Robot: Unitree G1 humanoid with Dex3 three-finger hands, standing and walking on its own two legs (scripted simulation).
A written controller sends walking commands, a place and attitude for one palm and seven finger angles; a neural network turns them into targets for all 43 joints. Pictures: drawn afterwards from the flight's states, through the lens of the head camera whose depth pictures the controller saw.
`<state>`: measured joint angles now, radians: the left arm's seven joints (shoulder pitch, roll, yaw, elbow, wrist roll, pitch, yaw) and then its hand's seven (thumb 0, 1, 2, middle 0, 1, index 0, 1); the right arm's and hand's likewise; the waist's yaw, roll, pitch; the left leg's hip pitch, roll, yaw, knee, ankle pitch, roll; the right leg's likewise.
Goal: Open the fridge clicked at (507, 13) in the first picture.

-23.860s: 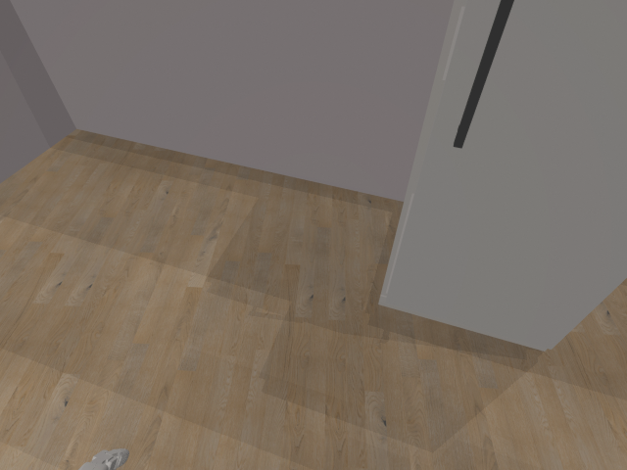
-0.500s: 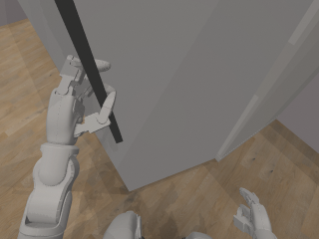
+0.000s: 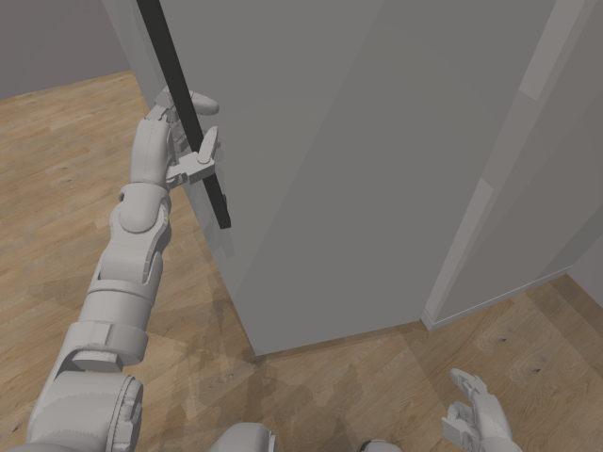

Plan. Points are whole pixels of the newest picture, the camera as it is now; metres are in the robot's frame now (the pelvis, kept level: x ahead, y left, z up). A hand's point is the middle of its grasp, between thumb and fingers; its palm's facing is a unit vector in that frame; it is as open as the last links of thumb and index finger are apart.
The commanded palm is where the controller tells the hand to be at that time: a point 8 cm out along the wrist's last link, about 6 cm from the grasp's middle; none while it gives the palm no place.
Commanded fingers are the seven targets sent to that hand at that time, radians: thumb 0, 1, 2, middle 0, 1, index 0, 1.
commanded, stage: stop walking and hold the door back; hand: left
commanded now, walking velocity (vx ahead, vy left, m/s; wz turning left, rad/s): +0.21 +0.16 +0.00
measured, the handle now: (181, 87) +0.46 +0.15 +0.26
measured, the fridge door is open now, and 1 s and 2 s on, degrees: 80 75 74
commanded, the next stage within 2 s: loosen the grip on the handle in 1.08 s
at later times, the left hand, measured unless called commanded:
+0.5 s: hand (205, 132) +0.46 +0.14 +0.19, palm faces +0.12 -0.97 -0.19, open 5.5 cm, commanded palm +0.44 +0.22 +0.16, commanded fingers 0.00 0.90 0.90 -0.45 -1.40 -0.45 -1.40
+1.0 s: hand (202, 141) +0.46 +0.14 +0.18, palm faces -0.04 -0.98 -0.17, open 6.1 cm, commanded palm +0.43 +0.22 +0.16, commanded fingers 0.00 0.90 0.90 -0.45 -1.40 -0.45 -1.40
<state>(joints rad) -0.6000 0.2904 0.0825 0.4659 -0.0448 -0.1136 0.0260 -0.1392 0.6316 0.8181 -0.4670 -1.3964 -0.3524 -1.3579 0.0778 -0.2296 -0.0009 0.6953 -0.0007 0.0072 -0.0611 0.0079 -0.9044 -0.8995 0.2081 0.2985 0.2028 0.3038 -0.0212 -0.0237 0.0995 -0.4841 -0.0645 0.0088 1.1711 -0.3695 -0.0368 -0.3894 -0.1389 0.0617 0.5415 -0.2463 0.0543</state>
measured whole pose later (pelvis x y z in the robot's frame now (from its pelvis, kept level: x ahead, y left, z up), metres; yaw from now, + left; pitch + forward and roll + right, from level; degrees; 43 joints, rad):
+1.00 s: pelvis +0.00 +0.05 -0.01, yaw -8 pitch +0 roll -1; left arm -0.68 0.32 0.18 0.48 -0.02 -0.19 0.01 -0.09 0.70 0.77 -0.45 -1.40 -0.29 -1.30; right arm 0.21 -0.21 0.04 0.64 0.02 -0.06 -0.05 0.01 -0.90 -0.90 0.21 0.30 0.20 0.30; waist -0.06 0.01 0.12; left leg -0.31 0.08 0.10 0.60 -0.28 0.00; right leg -0.26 0.00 -0.04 0.53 -0.26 0.01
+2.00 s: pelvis +0.00 +0.04 -0.01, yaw -9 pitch +6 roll +0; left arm -0.67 0.37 0.25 0.70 -0.05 -0.35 -0.11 -0.01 -0.55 0.20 -0.32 -1.16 -0.23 -1.16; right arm 0.31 -0.26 0.01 0.67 0.02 -0.10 -0.04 0.01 -0.90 -0.90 0.21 0.30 0.20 0.30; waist -0.06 0.01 -0.04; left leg -0.42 0.04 0.05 0.60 -0.28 0.00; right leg -0.41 0.00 -0.01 0.60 -0.29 -0.01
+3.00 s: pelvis -0.01 +0.05 -0.01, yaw -7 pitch +0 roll -1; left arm -0.19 0.30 0.20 0.10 -0.16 -0.19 -0.17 -0.01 -0.55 0.20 -0.26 -1.15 -0.25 -1.15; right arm 0.24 -0.24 0.05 0.62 0.04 -0.13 -0.06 0.01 -0.90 -0.90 0.21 0.30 0.20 0.30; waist 0.04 0.03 -0.05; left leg -0.33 0.02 0.02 0.62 -0.29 0.00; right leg -0.30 -0.02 -0.05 0.60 -0.31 0.00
